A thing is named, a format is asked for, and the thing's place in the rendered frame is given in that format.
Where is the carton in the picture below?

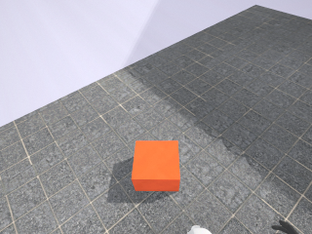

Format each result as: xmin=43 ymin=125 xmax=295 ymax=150
xmin=132 ymin=140 xmax=180 ymax=192

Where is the robot right hand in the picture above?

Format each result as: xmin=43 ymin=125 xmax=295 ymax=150
xmin=271 ymin=219 xmax=298 ymax=234

